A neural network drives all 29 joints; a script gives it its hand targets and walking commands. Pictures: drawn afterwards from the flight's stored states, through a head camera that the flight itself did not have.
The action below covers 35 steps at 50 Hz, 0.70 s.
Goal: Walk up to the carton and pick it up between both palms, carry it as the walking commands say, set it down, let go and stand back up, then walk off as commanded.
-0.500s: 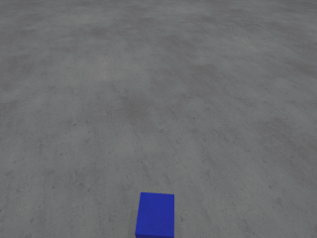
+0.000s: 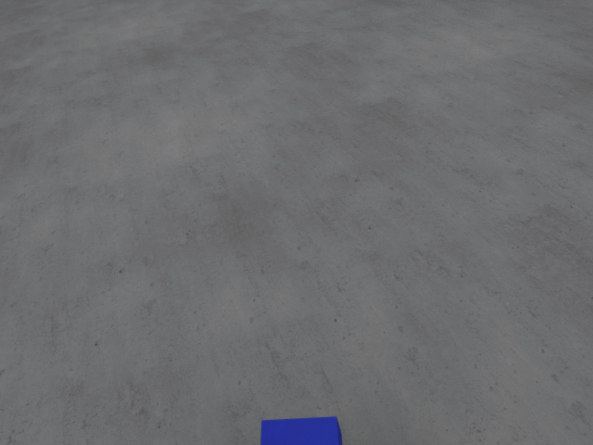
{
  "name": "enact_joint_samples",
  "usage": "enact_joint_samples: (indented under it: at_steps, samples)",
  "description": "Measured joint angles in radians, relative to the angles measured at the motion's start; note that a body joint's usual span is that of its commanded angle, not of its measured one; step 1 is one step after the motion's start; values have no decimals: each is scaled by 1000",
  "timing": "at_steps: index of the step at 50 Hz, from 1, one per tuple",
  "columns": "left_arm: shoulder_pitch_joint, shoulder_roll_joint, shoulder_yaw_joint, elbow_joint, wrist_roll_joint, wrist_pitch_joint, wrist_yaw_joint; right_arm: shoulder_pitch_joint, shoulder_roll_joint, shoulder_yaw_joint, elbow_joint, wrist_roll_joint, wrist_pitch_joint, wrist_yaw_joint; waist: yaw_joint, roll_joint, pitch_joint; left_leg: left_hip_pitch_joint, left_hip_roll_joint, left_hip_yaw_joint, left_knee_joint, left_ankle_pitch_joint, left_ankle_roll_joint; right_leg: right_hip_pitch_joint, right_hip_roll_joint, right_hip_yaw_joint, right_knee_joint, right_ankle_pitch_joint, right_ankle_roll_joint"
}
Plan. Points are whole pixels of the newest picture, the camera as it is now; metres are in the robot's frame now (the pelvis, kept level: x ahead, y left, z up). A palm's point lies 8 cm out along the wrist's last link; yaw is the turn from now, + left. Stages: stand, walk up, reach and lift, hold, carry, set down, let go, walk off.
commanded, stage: walk off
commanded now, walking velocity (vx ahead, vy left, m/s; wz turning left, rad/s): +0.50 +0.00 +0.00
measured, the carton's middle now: out of the picture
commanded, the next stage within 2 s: stand in 0.80 s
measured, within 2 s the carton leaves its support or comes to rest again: rests again in 1.32 s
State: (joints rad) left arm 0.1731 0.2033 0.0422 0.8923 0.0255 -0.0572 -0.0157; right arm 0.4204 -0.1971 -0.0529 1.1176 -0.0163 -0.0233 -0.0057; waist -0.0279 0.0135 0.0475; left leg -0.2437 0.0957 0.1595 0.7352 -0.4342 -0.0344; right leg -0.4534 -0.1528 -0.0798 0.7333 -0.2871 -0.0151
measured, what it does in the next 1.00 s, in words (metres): walks ahead: left foot, then right foot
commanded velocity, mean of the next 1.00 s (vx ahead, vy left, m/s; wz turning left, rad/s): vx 0.54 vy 0.00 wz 0.00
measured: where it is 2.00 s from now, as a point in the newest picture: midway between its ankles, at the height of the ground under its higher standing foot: (314, 348)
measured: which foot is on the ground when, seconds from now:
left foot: down 0.00-0.00, up 0.02-0.26, down 0.28-0.68, up 0.70-1.00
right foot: down 0.00-0.30, up 0.32-0.64, down 0.66-1.00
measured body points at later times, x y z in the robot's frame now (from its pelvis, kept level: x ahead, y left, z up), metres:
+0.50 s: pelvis +0.21 +0.00 +0.02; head +0.21 +0.01 +0.47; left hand +0.25 +0.25 -0.13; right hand +0.25 -0.22 -0.13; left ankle +0.18 +0.12 -0.71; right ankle +0.23 -0.14 -0.64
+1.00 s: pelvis +0.47 -0.05 +0.02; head +0.48 -0.01 +0.47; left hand +0.36 +0.16 -0.14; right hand +0.68 -0.29 -0.06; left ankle +0.62 +0.10 -0.68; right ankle +0.37 -0.18 -0.71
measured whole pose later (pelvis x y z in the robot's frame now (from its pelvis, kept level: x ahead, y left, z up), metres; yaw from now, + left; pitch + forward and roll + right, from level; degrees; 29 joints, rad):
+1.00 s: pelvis +0.47 -0.05 +0.02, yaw +2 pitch -1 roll -2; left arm 0.49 0.18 0.04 1.12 0.02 -0.06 0.00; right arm 0.02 -0.26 -0.05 0.89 -0.01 -0.05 0.05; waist 0.09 -0.03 0.02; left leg -0.59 0.17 0.09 0.75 -0.18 -0.02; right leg 0.00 -0.06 -0.20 0.41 -0.38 0.06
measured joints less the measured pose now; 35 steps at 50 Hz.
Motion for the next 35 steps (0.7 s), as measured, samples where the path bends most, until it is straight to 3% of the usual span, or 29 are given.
enact_joint_samples:
  at_steps: [3,6,9,13,14,15,16,19,23,26,31,33,34,35]
  samples:
    - [-20,-30,7,8,11,-15,17,-38,-10,6,7,-12,19,13,11,35,28,-107,4,-115,323,-28,28,27,32,-51,72,-33,17]
    - [30,-62,-15,45,4,-7,13,-107,-21,0,-37,-19,26,24,8,42,11,-226,5,-112,529,6,35,100,58,-95,12,-54,22]
    - [94,-50,2,86,-2,8,26,-183,-2,9,-96,-12,11,28,26,-16,-14,-267,19,-50,437,19,22,170,67,-100,-76,-48,25]
    - [168,-24,4,138,1,11,26,-276,8,16,-163,-1,-22,35,57,-71,-36,-197,26,-42,60,28,13,237,80,-96,-141,-61,36]
    - [190,-26,3,148,-1,13,25,-296,2,13,-174,1,-35,33,59,-69,-39,-160,21,-48,-35,56,18,238,81,-90,-114,-87,41]
    - [206,-26,2,158,-4,16,22,-315,1,5,-180,-1,-46,30,57,-72,-39,-148,18,-45,-48,149,30,228,75,-81,-59,-119,31]
    - [216,-23,3,170,-9,24,17,-328,5,0,-181,-5,-55,25,59,-82,-34,-142,15,-30,-14,153,38,205,68,-54,27,-149,13]
    - [226,-12,9,175,-3,54,-2,-298,26,3,-188,-7,-58,9,69,-92,-43,-76,10,20,6,62,42,95,61,8,312,-180,0]
    - [160,1,13,145,13,60,-21,-195,46,16,-146,0,-50,3,34,-62,-43,27,-9,29,-80,46,31,-26,32,7,419,-167,-2]
    - [76,-2,17,102,10,49,-19,-109,54,21,-97,-5,-47,2,10,-15,-29,89,-3,17,-149,47,13,-84,13,6,363,-124,7]
    - [-27,12,15,16,-9,18,-27,-12,54,19,-33,-13,-32,14,-15,26,-18,160,11,26,-227,25,-27,-64,-10,-15,36,-30,35]
    - [-60,22,19,1,-9,7,-28,17,46,16,-15,-8,-33,20,-30,33,-15,154,30,5,-166,-32,-42,-4,9,-35,-85,36,33]
    - [-80,18,24,2,-3,0,-25,21,37,16,-4,-7,-30,25,-29,47,-7,128,50,-21,-85,-65,-25,1,22,-46,-69,90,32]
    - [-94,8,26,3,0,-9,-18,15,25,17,6,-6,-23,27,-26,57,2,83,55,-65,38,-70,-3,3,27,-61,-28,66,30]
